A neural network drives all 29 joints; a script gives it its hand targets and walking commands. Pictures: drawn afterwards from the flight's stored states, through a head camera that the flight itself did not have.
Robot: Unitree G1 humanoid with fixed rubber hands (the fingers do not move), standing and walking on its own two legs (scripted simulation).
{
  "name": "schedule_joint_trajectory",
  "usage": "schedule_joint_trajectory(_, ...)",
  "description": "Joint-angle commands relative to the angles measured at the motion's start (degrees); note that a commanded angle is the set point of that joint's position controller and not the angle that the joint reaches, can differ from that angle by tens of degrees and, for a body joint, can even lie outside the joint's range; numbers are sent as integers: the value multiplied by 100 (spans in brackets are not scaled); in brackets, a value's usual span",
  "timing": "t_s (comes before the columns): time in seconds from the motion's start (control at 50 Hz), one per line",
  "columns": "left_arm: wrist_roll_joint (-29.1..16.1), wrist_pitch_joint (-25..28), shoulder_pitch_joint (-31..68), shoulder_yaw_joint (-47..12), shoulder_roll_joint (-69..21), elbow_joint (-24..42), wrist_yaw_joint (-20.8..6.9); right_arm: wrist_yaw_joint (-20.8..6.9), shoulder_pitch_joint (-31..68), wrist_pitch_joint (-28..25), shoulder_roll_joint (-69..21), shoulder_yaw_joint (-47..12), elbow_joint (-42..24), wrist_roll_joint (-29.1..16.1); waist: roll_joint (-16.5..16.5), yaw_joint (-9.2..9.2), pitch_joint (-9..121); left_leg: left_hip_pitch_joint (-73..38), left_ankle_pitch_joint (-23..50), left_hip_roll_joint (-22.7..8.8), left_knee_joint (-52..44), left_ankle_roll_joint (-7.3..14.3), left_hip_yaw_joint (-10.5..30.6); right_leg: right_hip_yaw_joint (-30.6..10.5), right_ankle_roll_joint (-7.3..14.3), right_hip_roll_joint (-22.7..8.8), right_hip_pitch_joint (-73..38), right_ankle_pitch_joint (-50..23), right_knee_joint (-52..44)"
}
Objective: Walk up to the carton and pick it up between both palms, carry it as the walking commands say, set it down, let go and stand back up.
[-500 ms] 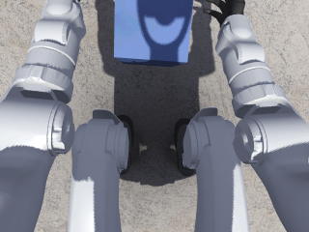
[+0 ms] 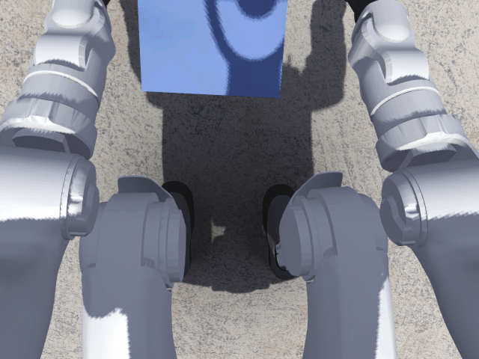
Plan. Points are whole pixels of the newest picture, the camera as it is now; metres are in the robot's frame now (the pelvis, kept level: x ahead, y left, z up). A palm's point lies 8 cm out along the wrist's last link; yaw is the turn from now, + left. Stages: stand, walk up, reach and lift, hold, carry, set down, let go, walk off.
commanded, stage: reach and lift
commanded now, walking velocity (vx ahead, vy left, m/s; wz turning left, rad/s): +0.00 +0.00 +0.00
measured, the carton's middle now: out of the picture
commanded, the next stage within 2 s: none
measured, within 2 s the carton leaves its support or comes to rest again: leaves its support in 0.86 s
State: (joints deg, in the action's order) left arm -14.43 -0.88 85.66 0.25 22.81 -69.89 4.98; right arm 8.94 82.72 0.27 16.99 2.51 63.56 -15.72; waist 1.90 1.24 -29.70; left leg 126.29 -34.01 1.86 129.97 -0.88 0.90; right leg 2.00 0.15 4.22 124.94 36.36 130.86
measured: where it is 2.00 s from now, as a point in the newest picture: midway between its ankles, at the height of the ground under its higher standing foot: (231, 244)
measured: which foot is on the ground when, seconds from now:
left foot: down 0.00-1.00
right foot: down 0.00-1.00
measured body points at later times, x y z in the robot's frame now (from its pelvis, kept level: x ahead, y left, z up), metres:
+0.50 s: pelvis -0.01 +0.01 +0.01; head +0.36 +0.02 +0.26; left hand +0.54 +0.16 -0.18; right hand +0.53 -0.10 -0.19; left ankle +0.11 +0.12 -0.32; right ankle +0.11 -0.11 -0.32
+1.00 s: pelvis +0.01 +0.00 -0.01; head +0.35 +0.02 +0.27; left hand +0.55 +0.14 -0.17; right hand +0.53 -0.11 -0.18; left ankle +0.11 +0.12 -0.32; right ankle +0.11 -0.11 -0.32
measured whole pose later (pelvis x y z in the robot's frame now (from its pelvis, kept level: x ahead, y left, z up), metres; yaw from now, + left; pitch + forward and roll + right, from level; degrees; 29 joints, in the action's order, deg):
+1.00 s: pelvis +0.01 +0.00 -0.01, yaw +1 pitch +32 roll -1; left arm 0.2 -6.8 83.2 10.2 11.8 -69.5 5.3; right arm 8.1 77.6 8.0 8.6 13.2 65.0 -3.2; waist 0.9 0.1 -19.2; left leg 129.7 -34.6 3.2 132.7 -0.7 0.9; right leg 0.4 -2.2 6.7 127.4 38.1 133.7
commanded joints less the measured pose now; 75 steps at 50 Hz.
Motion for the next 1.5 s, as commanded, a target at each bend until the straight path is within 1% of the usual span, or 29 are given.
schedule_joint_trajectory(0.0,94,309,1375,216,152,1286,43,-84,1168,-10,-792,-443,-881,-433,-296,-758,8624,-3496,2702,8,-929,101,-252,-298,-248,125,-3405,-2635,-1209)
schedule_joint_trajectory(0.02,29,300,1514,135,68,1306,23,-75,1411,-26,-826,-519,-1050,-496,-298,-737,8625,-3427,2639,0,-915,112,-275,-303,-245,121,-3459,-2621,-1233)
schedule_joint_trajectory(0.08,-124,161,1673,-134,-263,902,-124,-74,1865,-25,-875,-572,-1026,-456,-222,-512,7997,-2971,2149,-32,-962,159,-288,-296,-225,90,-3284,-2259,-1353)
schedule_joint_trajectory(0.1,-144,105,1644,-191,-338,660,-173,-75,1882,-3,-866,-519,-815,-386,-178,-407,7650,-2805,1887,-46,-1008,173,-265,-292,-216,74,-3105,-2015,-1400)
schedule_joint_trajectory(0.16,-8,37,1626,-50,-335,253,-228,-110,1792,74,-861,-232,-257,-123,-105,-270,6862,-2593,1209,-71,-1201,178,-205,-243,-196,57,-2572,-1268,-1507)
schedule_joint_trajectory(0.2,208,104,1800,163,-232,378,-151,-112,1596,87,-827,70,60,78,-174,-222,6782,-2697,1080,-35,-1312,125,-157,-211,-185,78,-2433,-1068,-1533)
schedule_joint_trajectory(0.24,482,188,2010,434,26,652,8,-32,1455,66,-625,431,186,286,-406,-257,6946,-2898,1157,38,-1371,37,-127,-177,-155,111,-2383,-1058,-1525)
schedule_joint_trajectory(0.28,650,193,2010,554,60,624,136,67,1282,58,-404,770,337,576,-661,-187,6835,-2997,1149,103,-1448,-43,-88,-146,-106,126,-2221,-1006,-1556)
schedule_joint_trajectory(0.34,520,149,2118,106,-926,627,24,-88,1428,33,-1018,784,379,863,-829,126,6480,-2894,1149,215,-1539,-70,12,-52,-21,163,-1807,-1005,-1541)
schedule_joint_trajectory(0.38,521,119,2395,-110,-1909,730,-168,-286,1874,14,-1866,710,161,1019,-680,265,6609,-2931,1325,279,-1453,-58,89,10,-57,215,-1703,-1141,-1423)
schedule_joint_trajectory(0.4,536,111,2495,-170,-2455,759,-264,-380,2083,-17,-2306,630,-6,1069,-613,289,6743,-2998,1531,330,-1398,-48,117,37,-76,251,-1770,-1308,-1361)
schedule_joint_trajectory(0.44,615,97,2521,-133,-3208,741,-401,-517,2438,-99,-2976,499,-370,1103,-381,224,7039,-3145,1966,434,-1264,4,141,72,-159,333,-1903,-1668,-1233)
schedule_joint_trajectory(0.48,695,44,2458,-192,-4367,616,-653,-797,2705,-102,-4138,185,-533,1103,-244,116,7019,-3181,2306,545,-1170,76,131,106,-192,433,-1921,-1949,-1120)
schedule_joint_trajectory(0.5,746,0,2442,-240,-4932,639,-792,-962,2786,-54,-4713,53,-546,1113,-244,80,6916,-3194,2428,590,-1124,101,123,98,-183,474,-1856,-2033,-1069)
schedule_joint_trajectory(0.52,811,-38,2340,-233,-5216,667,-881,-1085,2677,-7,-5029,33,-536,1133,-270,62,6796,-3193,2532,623,-1070,126,101,100,-170,518,-1757,-2103,-1029)
schedule_joint_trajectory(0.58,1030,-149,2049,-214,-5800,706,-1067,-1350,2415,108,-5540,44,-605,1160,-493,-97,6682,-3244,2773,668,-949,151,49,88,-148,603,-1520,-2213,-917)
schedule_joint_trajectory(0.62,1093,-208,1994,-252,-6048,821,-1121,-1441,2385,161,-5770,5,-747,1105,-547,-158,6773,-3284,2868,678,-870,177,38,102,-154,640,-1420,-2255,-857)
schedule_joint_trajectory(0.7,1108,-318,1861,-279,-6441,1028,-1191,-1500,2503,226,-6024,-56,-1062,1006,-513,-149,6815,-3314,2931,704,-778,211,50,135,-166,661,-1283,-2263,-798)
schedule_joint_trajectory(0.8,1133,-427,1667,-143,-6761,904,-1236,-1490,2775,275,-6217,-76,-1289,976,-363,-172,6651,-3102,2760,720,-745,264,24,127,-156,681,-1293,-2144,-818)
schedule_joint_trajectory(0.88,1240,-496,1627,1,-6828,754,-1246,-1457,3024,312,-6294,-120,-1415,979,-247,-274,6528,-2818,2417,714,-754,313,-23,81,-143,701,-1409,-1951,-867)
schedule_joint_trajectory(0.94,1324,-520,1666,112,-6843,682,-1240,-1421,3243,329,-6342,-173,-1478,939,-202,-428,6521,-2652,2178,700,-778,338,-97,30,-145,716,-1576,-1825,-918)
schedule_joint_trajectory(1.0,1379,-526,1780,190,-6824,739,-1230,-1387,3415,360,-6422,-211,-1476,896,-121,-526,6673,-2572,2011,669,-797,354,-171,3,-167,723,-1749,-1740,-982)
schedule_joint_trajectory(1.06,1391,-543,1846,174,-6855,805,-1234,-1336,3433,386,-6513,-219,-1393,878,-71,-509,6832,-2556,1941,654,-810,356,-216,-6,-192,729,-1936,-1760,-1045)
schedule_joint_trajectory(1.12,1326,-562,1894,48,-6989,1004,-1254,-1281,3360,410,-6644,-252,-1385,877,-15,-415,7155,-2611,2012,672,-809,339,-252,-4,-201,751,-2210,-1906,-1107)
schedule_joint_trajectory(1.28,1011,-723,2346,-528,-7418,1934,-1208,-1089,3421,526,-6977,-488,-2110,791,-332,-208,8886,-3538,2593,745,-948,246,-253,123,-205,795,-3066,-2479,-1198)
schedule_joint_trajectory(1.34,1038,-845,2503,-621,-7482,2048,-1168,-1088,3461,661,-7011,-484,-2160,900,-414,-135,9156,-3858,2362,732,-1079,225,-204,203,-183,783,-2964,-2150,-1251)
schedule_joint_trajectory(1.4,1072,-1008,2608,-677,-7648,2117,-1127,-1138,3642,816,-6965,-442,-2321,1006,-488,3,9534,-4402,2126,739,-1249,197,-130,333,-159,772,-2834,-1790,-1338)
schedule_joint_trajectory(1.46,1052,-1172,2655,-743,-7781,2239,-1062,-1210,3991,947,-6962,-582,-2765,920,-568,-13,10250,-5078,2183,743,-1365,176,-108,411,-152,738,-2945,-1731,-1399)
schedule_joint_trajectory(1.48,1052,-1233,2622,-761,-7816,2217,-1040,-1234,4150,989,-6965,-682,-2921,845,-594,-84,10460,-5262,2228,734,-1403,173,-114,413,-159,716,-3018,-1734,-1429)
